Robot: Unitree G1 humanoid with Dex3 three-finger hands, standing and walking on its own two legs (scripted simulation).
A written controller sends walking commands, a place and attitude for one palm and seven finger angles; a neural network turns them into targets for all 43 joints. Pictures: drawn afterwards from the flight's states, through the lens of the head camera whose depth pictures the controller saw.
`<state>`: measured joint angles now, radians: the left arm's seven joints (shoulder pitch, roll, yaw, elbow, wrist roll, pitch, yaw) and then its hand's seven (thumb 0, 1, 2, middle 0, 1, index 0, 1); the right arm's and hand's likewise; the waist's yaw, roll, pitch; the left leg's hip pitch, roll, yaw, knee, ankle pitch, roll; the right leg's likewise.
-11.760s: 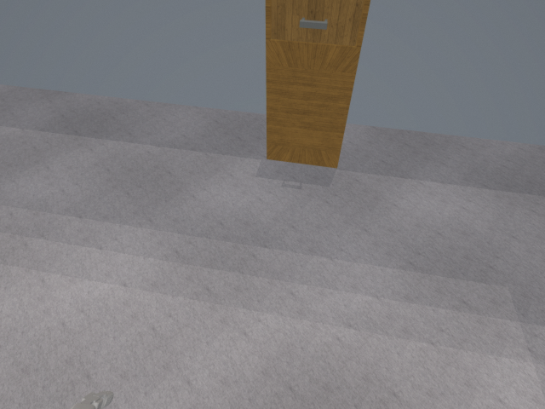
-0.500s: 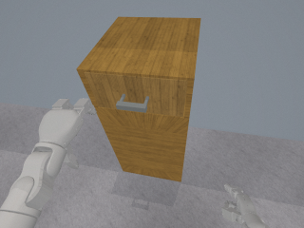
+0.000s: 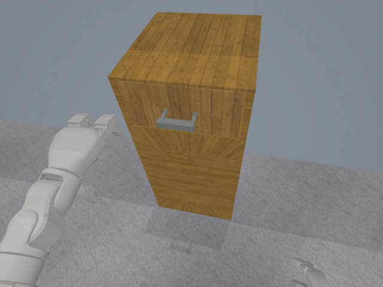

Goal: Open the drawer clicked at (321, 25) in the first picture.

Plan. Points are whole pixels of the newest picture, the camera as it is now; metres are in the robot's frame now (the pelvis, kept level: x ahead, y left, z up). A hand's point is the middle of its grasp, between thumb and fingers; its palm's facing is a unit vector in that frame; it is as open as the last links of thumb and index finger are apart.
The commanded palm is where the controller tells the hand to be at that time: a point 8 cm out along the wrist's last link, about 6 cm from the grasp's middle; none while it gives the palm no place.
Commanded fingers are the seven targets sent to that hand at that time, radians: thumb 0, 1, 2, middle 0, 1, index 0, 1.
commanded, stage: move the hooked fingers above the handle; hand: left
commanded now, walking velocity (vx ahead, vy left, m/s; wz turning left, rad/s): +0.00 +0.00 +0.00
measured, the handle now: (177, 119) +0.55 +0.13 +0.00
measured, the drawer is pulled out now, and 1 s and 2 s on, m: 0.00 0.00 0.00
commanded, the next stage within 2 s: none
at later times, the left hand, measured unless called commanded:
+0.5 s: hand (126, 140) +0.37 +0.20 +0.10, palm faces +0.06 -0.05 -1.00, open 13.8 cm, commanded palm +0.34 +0.20 +0.15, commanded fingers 0.00 -0.50 0.30 -0.30 -1.20 -0.30 -1.20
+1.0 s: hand (147, 130) +0.43 +0.17 +0.07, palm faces +0.00 -0.03 -1.00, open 13.9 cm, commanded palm +0.41 +0.17 +0.13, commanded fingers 0.00 -0.50 0.30 -0.30 -1.20 -0.30 -1.20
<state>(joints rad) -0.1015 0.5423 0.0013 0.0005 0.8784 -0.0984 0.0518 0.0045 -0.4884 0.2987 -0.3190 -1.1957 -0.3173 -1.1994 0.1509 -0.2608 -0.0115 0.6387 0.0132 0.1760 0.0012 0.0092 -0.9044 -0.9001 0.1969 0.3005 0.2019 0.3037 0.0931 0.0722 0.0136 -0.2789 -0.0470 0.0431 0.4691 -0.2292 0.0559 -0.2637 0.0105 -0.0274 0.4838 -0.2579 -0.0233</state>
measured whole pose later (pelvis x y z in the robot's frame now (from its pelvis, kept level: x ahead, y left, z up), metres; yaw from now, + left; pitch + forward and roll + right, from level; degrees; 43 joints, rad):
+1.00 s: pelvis +0.03 -0.03 -0.01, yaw +0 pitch +8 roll +1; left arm -0.47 0.43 -0.15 0.47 0.97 0.06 0.11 0.00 -0.49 0.30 -0.31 -1.20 -0.31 -1.20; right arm 0.17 -0.26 -0.03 0.66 0.03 0.19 -0.01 0.01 -0.91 -0.90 0.20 0.30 0.20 0.30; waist 0.03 0.06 -0.07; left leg -0.37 -0.02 0.04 0.51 -0.29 0.01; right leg -0.37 0.04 -0.03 0.56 -0.33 -0.07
